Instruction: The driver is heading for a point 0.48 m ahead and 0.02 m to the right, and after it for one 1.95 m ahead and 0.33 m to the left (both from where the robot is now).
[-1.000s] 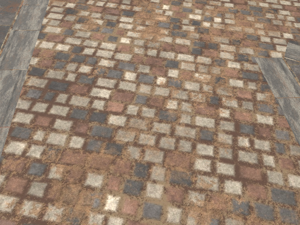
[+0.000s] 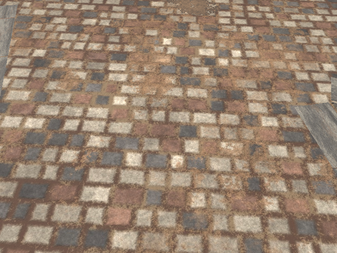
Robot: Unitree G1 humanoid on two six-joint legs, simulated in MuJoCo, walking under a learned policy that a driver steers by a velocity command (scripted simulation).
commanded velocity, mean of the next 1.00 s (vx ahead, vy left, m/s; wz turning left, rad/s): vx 0.34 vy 0.00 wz -0.02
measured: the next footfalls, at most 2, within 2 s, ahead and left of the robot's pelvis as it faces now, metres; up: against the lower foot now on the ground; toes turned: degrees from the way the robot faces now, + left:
right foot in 0.38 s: +0.34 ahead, -0.19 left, +0.00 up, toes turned -16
left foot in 0.88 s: +0.57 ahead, -0.01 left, +0.00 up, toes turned +0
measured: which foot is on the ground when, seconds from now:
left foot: down 0.00-0.40, up 0.42-0.86, down 0.88-1.00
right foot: up 0.00-0.36, down 0.38-0.90, up 0.92-1.00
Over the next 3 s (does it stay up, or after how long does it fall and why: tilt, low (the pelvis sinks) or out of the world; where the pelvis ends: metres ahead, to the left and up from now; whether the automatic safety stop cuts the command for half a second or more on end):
stays up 0.50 -0.10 0.00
